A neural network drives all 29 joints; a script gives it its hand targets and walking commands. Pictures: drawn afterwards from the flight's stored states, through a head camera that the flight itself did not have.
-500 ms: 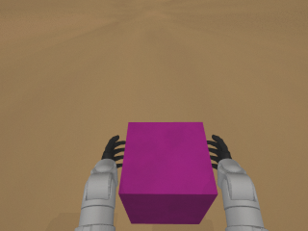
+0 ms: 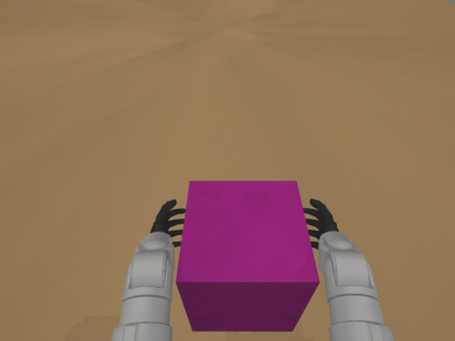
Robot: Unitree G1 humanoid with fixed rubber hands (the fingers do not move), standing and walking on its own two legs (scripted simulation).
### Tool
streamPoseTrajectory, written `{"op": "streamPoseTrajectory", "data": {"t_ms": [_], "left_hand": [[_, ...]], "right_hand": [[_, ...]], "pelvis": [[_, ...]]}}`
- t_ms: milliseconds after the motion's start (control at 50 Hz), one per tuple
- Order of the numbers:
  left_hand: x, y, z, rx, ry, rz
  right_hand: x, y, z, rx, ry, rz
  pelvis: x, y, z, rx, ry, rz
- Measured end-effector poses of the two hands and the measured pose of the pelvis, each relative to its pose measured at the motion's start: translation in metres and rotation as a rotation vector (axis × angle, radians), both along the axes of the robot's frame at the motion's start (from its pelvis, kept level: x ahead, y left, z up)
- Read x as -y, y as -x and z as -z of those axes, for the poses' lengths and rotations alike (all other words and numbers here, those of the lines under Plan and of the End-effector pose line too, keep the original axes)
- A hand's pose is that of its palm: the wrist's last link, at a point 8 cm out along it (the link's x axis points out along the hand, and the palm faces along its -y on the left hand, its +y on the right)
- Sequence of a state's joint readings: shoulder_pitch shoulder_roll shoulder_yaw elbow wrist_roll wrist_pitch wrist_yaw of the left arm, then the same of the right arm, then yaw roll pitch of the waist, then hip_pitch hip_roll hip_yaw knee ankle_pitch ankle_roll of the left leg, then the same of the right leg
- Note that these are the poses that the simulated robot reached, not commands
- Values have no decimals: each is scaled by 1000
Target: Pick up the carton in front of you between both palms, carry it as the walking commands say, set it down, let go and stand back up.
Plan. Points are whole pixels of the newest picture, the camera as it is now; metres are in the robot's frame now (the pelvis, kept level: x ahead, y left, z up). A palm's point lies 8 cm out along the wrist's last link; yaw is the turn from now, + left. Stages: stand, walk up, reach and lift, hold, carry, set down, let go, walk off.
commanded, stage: hold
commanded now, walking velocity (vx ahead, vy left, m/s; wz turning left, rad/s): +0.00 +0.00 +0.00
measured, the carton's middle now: (242, 258) +0.29 +0.00 -0.04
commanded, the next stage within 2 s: set down in 0.46 s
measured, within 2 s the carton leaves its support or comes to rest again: neither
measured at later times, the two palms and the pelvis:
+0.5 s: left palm (167, 227) +0.30 +0.14 +0.05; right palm (332, 235) +0.29 -0.16 +0.05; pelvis +0.01 +0.01 +0.00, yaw -4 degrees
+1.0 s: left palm (185, 245) +0.35 +0.13 -0.10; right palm (315, 254) +0.33 -0.17 -0.09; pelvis -0.01 +0.00 -0.04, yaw -3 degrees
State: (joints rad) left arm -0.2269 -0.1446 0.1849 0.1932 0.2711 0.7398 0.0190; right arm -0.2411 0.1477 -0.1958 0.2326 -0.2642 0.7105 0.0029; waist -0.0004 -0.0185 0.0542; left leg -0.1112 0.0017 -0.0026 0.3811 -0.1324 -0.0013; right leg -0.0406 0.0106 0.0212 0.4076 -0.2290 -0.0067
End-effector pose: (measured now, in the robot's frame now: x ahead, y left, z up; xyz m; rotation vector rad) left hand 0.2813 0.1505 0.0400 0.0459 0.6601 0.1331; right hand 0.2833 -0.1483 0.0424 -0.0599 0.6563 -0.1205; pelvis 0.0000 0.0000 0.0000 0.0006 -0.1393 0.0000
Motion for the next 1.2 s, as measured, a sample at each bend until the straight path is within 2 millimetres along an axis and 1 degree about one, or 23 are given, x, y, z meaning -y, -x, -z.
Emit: {"op": "streamPoseTrajectory", "data": {"t_ms": [160,320,560,620,680,740,800,860,940,1020,1080,1140,1200], "left_hand": [[5,2,-3,7,9,20],[9,-8,-7,12,19,50],[7,-28,-7,0,15,57],[8,-35,-3,-9,20,55],[10,-43,5,-24,30,49],[13,-53,18,-39,45,42],[15,-61,36,-48,44,46],[16,-67,62,-53,33,59],[18,-70,105,-54,21,73],[19,-73,149,-43,27,71],[20,-78,176,-21,36,71],[22,-86,195,5,48,70],[24,-94,209,24,61,66]], "right_hand": [[5,9,-3,7,-4,28],[9,10,-7,12,-9,67],[7,-8,-7,0,-6,77],[8,-14,-4,-8,-9,81],[10,-22,4,-22,-20,90],[12,-31,16,-37,-33,104],[14,-38,35,-46,-31,109],[15,-43,60,-53,-18,105],[17,-45,102,-54,-11,105],[18,-47,145,-42,-19,117],[20,-51,172,-20,-31,128],[21,-57,191,8,-45,142],[23,-64,205,28,-60,157]], "pelvis": [[-2,9,2,16,0,23],[-7,7,3,17,-1,50],[-12,-10,0,-5,-3,62],[-12,-14,0,-14,-3,62],[-11,-15,1,-30,-4,61],[-9,-16,4,-61,-5,59],[-8,-14,8,-112,-5,57],[-6,-10,13,-189,-5,53],[-4,-1,24,-313,-4,46],[-3,9,41,-445,-1,44],[-3,15,58,-544,-1,46],[-2,21,76,-625,-3,48],[-3,26,93,-680,-5,49]]}}
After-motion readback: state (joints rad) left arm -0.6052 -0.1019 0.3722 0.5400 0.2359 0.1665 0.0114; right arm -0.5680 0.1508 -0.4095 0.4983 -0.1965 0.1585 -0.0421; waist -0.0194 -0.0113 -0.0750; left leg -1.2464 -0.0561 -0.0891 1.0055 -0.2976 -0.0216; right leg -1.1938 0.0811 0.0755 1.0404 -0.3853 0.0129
